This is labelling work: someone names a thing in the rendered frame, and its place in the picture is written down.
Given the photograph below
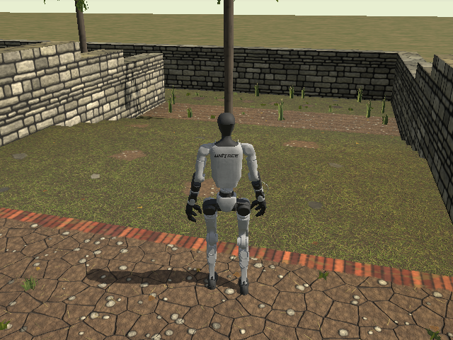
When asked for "right robot upper arm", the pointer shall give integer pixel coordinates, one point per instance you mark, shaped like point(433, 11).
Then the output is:
point(249, 151)

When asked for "right robot shin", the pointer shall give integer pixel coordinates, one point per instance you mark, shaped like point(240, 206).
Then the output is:
point(243, 262)

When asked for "robot shin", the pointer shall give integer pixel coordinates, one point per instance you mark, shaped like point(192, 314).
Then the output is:
point(243, 262)
point(211, 256)

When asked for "right robot hand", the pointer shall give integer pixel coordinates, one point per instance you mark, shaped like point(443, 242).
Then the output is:
point(262, 206)

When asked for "left robot shin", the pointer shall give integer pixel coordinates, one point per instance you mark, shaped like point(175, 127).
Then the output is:
point(211, 256)

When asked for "robot right forearm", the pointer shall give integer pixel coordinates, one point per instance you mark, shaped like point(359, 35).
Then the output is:
point(258, 189)

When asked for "robot left forearm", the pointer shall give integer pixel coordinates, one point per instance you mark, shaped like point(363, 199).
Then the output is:
point(194, 191)

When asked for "left robot upper arm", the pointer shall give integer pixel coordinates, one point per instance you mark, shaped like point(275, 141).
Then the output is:
point(203, 151)

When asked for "left robot hand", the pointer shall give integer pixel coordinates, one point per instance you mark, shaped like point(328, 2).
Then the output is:
point(189, 211)

